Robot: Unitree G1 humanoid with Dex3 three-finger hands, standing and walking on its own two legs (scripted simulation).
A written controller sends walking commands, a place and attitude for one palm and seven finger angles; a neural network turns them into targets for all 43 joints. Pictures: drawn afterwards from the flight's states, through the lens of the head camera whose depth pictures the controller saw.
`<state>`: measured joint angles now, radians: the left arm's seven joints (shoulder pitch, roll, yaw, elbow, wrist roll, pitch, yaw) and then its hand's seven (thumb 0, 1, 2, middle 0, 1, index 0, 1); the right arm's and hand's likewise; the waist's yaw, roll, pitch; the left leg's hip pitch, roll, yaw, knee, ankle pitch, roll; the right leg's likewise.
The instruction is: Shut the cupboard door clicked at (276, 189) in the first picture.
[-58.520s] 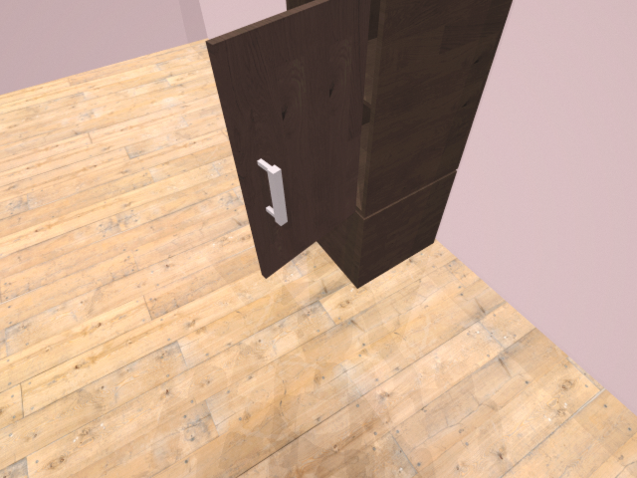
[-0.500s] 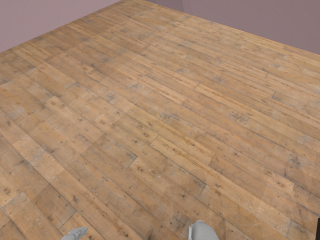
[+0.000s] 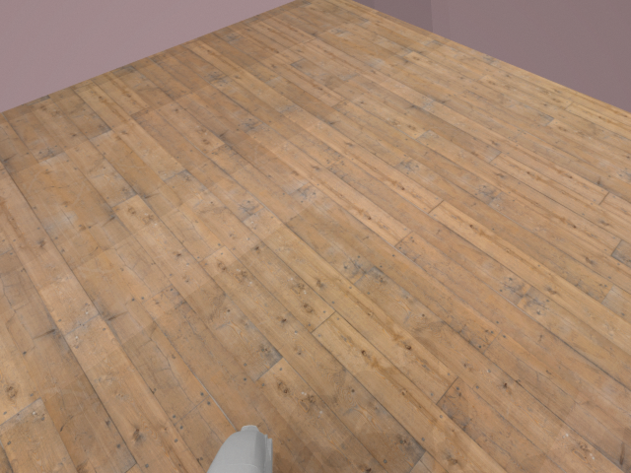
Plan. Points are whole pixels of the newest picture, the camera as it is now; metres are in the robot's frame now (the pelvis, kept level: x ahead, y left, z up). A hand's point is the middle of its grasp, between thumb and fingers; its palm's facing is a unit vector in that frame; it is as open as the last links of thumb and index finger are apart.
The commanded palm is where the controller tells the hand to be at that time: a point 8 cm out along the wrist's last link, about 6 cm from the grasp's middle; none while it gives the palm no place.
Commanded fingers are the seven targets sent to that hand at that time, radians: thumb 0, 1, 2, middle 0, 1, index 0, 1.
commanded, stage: turn to face it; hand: left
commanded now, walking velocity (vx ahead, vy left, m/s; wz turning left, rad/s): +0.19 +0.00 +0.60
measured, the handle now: out of the picture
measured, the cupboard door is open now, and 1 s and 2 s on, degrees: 25 25 25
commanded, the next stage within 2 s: none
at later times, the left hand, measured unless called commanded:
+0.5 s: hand (166, 441) +0.19 +0.23 -0.17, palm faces -0.01 -0.98 -0.18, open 7.4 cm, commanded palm none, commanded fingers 0.00 0.90 0.90 -0.20 -0.30 -0.20 -0.30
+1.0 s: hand (210, 343) +0.34 +0.20 -0.18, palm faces -0.34 -0.92 -0.21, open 7.4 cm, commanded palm none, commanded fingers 0.00 0.90 0.90 -0.20 -0.30 -0.20 -0.30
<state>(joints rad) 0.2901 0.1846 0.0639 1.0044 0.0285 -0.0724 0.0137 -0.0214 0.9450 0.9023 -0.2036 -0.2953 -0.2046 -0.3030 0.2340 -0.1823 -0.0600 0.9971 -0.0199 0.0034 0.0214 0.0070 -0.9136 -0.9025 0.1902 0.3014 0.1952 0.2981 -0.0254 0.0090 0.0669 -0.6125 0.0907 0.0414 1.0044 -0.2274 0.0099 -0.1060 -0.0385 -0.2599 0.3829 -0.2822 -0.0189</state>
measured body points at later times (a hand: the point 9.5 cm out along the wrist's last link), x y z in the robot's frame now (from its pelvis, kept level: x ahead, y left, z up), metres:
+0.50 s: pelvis +0.14 +0.05 +0.00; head +0.17 +0.05 +0.45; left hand +0.19 +0.28 -0.16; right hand +0.24 -0.18 -0.14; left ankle +0.16 +0.12 -0.74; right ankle +0.14 -0.09 -0.69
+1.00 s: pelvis +0.20 +0.04 -0.01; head +0.25 +0.04 +0.44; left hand +0.36 +0.25 -0.16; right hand +0.20 -0.24 -0.14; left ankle +0.26 +0.15 -0.73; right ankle +0.14 -0.08 -0.74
